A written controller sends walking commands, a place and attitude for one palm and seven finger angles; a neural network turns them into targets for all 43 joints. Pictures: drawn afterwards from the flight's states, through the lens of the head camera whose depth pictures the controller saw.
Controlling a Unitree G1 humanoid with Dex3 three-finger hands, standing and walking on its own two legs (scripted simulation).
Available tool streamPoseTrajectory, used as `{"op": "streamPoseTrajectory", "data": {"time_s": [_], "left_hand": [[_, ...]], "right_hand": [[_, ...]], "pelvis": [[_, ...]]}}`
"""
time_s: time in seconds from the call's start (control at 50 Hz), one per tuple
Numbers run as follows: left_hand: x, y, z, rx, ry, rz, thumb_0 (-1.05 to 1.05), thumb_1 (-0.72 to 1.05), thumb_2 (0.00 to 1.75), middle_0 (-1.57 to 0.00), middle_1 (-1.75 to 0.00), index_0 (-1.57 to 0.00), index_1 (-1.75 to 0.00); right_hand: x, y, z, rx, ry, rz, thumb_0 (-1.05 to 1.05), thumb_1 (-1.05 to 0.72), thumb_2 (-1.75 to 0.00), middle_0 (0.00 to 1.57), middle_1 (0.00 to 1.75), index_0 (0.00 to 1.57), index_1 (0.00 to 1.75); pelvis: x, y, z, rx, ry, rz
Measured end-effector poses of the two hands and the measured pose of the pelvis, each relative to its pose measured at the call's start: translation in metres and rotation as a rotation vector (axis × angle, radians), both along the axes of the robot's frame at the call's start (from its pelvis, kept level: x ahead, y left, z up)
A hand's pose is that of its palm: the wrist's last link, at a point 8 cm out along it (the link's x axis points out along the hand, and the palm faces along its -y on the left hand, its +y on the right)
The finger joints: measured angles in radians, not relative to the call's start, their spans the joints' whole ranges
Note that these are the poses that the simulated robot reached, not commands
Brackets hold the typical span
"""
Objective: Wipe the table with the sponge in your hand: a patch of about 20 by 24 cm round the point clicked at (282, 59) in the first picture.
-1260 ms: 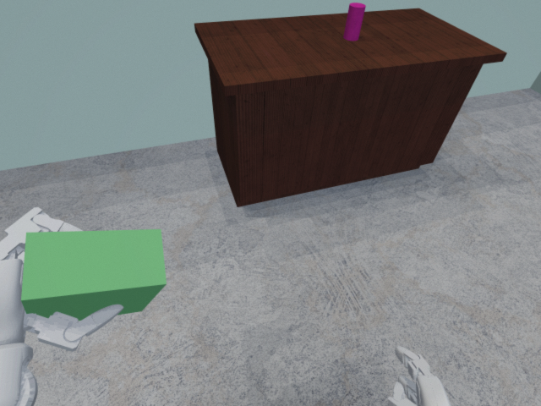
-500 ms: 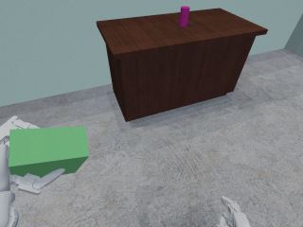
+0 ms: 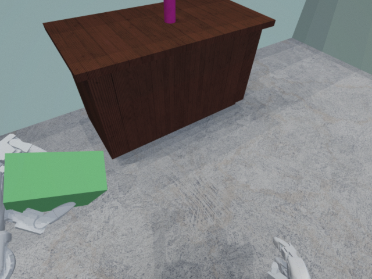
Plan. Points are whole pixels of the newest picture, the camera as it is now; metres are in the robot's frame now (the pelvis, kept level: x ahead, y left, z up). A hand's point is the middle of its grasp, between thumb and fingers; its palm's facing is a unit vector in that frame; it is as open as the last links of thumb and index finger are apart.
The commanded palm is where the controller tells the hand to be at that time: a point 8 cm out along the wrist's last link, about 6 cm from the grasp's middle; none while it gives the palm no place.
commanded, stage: walk to a spot facing it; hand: left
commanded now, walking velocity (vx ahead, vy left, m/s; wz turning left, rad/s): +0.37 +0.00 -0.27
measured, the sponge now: (69, 183) +0.24 +0.21 +0.15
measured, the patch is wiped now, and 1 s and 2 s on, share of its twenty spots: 0.00 0.00 0.00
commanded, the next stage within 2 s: turn to face it in 0.92 s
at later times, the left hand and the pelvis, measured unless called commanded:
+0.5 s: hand (123, 103) +0.40 +0.15 +0.19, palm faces +0.29 -0.82 -0.49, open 10.3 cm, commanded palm +0.35 +0.21 +0.19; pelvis +0.17 -0.06 +0.01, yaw -5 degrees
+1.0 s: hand (156, 68) +0.55 +0.11 +0.18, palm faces +0.39 -0.80 -0.46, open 10.3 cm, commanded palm +0.49 +0.16 +0.19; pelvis +0.32 -0.12 -0.01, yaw -3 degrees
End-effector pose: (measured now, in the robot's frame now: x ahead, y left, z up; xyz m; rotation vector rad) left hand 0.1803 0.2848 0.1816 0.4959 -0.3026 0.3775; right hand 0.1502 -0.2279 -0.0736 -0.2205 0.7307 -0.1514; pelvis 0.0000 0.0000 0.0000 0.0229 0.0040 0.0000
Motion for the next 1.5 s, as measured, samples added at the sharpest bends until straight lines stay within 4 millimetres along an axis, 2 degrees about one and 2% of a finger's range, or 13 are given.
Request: {"op": "streamPoseTrajectory", "data": {"time_s": [0.12, 0.26, 0.38, 0.48, 0.6, 0.72, 0.86, 1.0, 1.12, 1.22, 1.3, 1.38, 1.5], "left_hand": [[0.055, -0.041, 0.013, 0.053, 0.019, -0.101, -0.01, -0.5, 0.98, -0.72, -1.33, -0.72, -1.34], [0.116, -0.079, 0.009, 0.117, 0.008, -0.128, -0.01, -0.5, 0.98, -0.72, -1.33, -0.72, -1.34], [0.148, -0.096, 0.014, 0.097, 0.056, -0.155, -0.01, -0.5, 0.98, -0.72, -1.33, -0.73, -1.34], [0.177, -0.093, 0.025, 0.105, 0.027, -0.152, -0.01, -0.5, 0.98, -0.72, -1.33, -0.73, -1.34], [0.225, -0.075, 0.017, 0.054, -0.086, -0.117, -0.01, -0.5, 0.98, -0.72, -1.33, -0.73, -1.34], [0.281, -0.08, 0.01, 0.004, -0.097, -0.128, -0.01, -0.5, 0.98, -0.72, -1.33, -0.73, -1.34], [0.298, -0.118, 0.032, 0.083, -0.046, -0.154, -0.01, -0.5, 0.98, -0.72, -1.33, -0.73, -1.34], [0.332, -0.139, 0.016, 0.067, 0.006, -0.036, -0.01, -0.5, 0.98, -0.72, -1.33, -0.73, -1.34], [0.36, -0.149, 0.011, 0.044, 0.072, -0.035, -0.01, -0.5, 0.98, -0.72, -1.33, -0.73, -1.34], [0.375, -0.147, 0.017, 0.074, 0.037, -0.057, -0.01, -0.5, 0.98, -0.72, -1.33, -0.73, -1.34], [0.388, -0.134, 0.016, 0.081, -0.052, -0.061, -0.01, -0.5, 0.98, -0.72, -1.33, -0.73, -1.34], [0.398, -0.124, 0.016, 0.064, -0.057, -0.023, -0.01, -0.5, 0.98, -0.72, -1.33, -0.73, -1.34], [0.378, -0.139, 0.025, 0.037, -0.025, 0.013, -0.01, -0.5, 0.98, -0.72, -1.33, -0.73, -1.34]], "right_hand": [[0.021, 0.005, -0.008, 0.09, 0.018, -0.019, 0.01, -0.9, -0.9, 0.2, 0.3, 0.21, 0.3], [0.055, -0.038, -0.048, 0.11, 0.118, -0.046, 0.01, -0.9, -0.9, 0.2, 0.3, 0.21, 0.3], [0.086, -0.083, -0.029, 0.034, 0.155, -0.109, 0.02, -0.9, -0.9, 0.2, 0.3, 0.2, 0.3], [0.121, -0.101, -0.007, -0.034, 0.132, -0.124, 0.02, -0.9, -0.9, 0.2, 0.3, 0.2, 0.3], [0.183, -0.097, -0.002, -0.083, 0.035, -0.126, 0.02, -0.9, -0.9, 0.2, 0.3, 0.2, 0.3], [0.238, -0.065, -0.003, 0.027, -0.04, -0.1, 0.02, -0.9, -0.9, 0.2, 0.3, 0.2, 0.3], [0.27, -0.051, -0.01, 0.148, -0.017, -0.042, 0.01, -0.9, -0.9, 0.2, 0.3, 0.21, 0.3], [0.299, -0.099, -0.046, 0.124, 0.116, -0.009, 0.01, -0.9, -0.9, 0.2, 0.3, 0.21, 0.3], [0.331, -0.147, -0.024, 0.015, 0.157, -0.039, 0.02, -0.9, -0.9, 0.2, 0.3, 0.2, 0.3], [0.369, -0.163, -0.002, -0.071, 0.112, -0.036, 0.02, -0.9, -0.9, 0.2, 0.3, 0.2, 0.3], [0.403, -0.157, 0.002, -0.093, 0.034, -0.046, 0.02, -0.9, -0.9, 0.2, 0.3, 0.2, 0.3], [0.425, -0.132, 0.006, -0.018, 0.001, 0.01, 0.02, -0.91, -0.9, 0.19, 0.3, 0.2, 0.3], [0.439, -0.101, 0.009, 0.084, -0.035, 0.13, 0.01, -0.9, -0.9, 0.2, 0.3, 0.2, 0.3]], "pelvis": [[0.04, -0.017, 0.004, -0.025, 0.004, -0.059], [0.083, -0.049, -0.016, -0.023, -0.017, -0.072], [0.121, -0.057, 0.0, -0.012, -0.002, -0.079], [0.158, -0.06, 0.007, 0.006, 0.0, -0.079], [0.213, -0.051, -0.009, -0.004, -0.024, -0.101], [0.241, -0.057, -0.01, -0.004, -0.032, -0.093], [0.281, -0.083, 0.002, -0.03, -0.01, -0.098], [0.321, -0.116, -0.007, -0.01, -0.026, -0.045], [0.35, -0.128, 0.007, 0.018, -0.018, -0.008], [0.373, -0.128, 0.006, 0.018, -0.005, 0.012], [0.391, -0.121, -0.009, 0.001, -0.017, 0.011], [0.397, -0.126, -0.004, -0.024, -0.028, 0.045], [0.405, -0.142, 0.004, -0.055, -0.02, 0.084]]}}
